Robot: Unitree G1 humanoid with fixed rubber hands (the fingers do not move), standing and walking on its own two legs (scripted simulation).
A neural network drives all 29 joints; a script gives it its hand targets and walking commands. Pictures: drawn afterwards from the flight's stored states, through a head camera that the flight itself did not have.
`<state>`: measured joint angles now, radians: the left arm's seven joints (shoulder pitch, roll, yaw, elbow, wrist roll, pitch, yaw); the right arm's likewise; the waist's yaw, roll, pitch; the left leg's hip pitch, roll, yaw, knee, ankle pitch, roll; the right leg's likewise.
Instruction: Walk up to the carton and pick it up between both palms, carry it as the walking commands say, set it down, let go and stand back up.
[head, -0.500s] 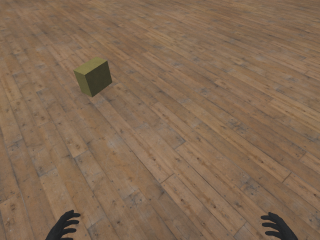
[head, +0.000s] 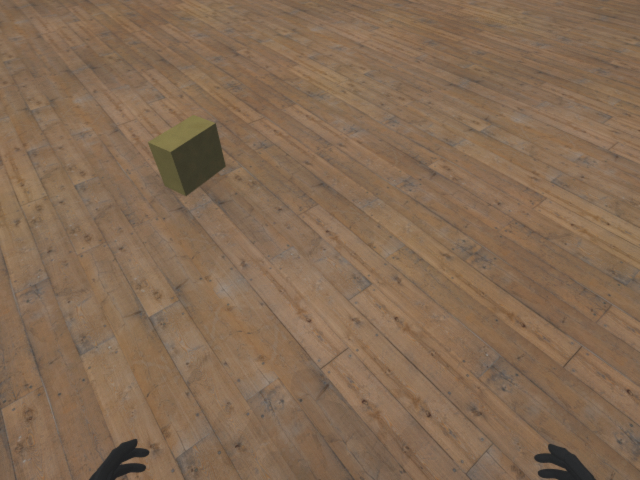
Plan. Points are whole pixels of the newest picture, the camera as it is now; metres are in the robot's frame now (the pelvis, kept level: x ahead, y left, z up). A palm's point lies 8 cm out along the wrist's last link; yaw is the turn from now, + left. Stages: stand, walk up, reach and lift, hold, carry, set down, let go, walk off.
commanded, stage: stand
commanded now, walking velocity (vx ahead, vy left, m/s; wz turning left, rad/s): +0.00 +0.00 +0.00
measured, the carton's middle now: (189, 155) +1.68 +0.70 -0.63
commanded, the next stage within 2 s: walk up in 1.22 s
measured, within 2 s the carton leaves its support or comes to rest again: neither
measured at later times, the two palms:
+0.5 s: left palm out of the picture +0.12 +0.31 -0.08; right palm out of the picture +0.12 -0.31 -0.08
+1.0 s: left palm out of the picture +0.10 +0.31 -0.08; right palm out of the picture +0.10 -0.31 -0.08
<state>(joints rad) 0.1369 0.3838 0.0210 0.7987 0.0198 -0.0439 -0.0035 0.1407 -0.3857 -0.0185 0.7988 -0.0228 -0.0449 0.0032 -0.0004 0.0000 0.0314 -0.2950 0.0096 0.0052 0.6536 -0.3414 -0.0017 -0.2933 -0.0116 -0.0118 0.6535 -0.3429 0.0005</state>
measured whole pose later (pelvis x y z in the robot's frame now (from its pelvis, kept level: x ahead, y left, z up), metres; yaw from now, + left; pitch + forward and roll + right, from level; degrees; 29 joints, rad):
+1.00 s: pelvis +0.00 +0.00 +0.02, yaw +0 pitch -2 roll +0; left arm 0.08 0.40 0.00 1.05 0.01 -0.03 0.00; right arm 0.08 -0.40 0.00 1.05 -0.01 -0.02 0.00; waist 0.00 0.00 0.04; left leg -0.13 0.01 0.00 0.36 -0.19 -0.01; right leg -0.13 -0.01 -0.01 0.36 -0.19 0.00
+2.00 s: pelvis +0.18 +0.02 +0.00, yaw -5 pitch -1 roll +1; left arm 0.36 0.19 0.03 1.00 0.03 -0.05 0.00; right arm 0.07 -0.19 -0.06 0.92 -0.03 -0.04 0.01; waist 0.07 -0.04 0.07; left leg -0.34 0.03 0.14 0.58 -0.20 0.04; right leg -0.24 -0.07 -0.01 1.02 -0.50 -0.01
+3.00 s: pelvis +0.62 +0.01 +0.01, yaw -3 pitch -2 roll -1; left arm 0.19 0.24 0.06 0.92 0.02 -0.02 0.01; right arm 0.18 -0.21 -0.05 0.95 -0.02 -0.06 0.01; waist 0.02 -0.03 0.13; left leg -0.27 -0.01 0.10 0.48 -0.19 0.07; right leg -0.46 -0.09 -0.02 1.14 -0.44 0.03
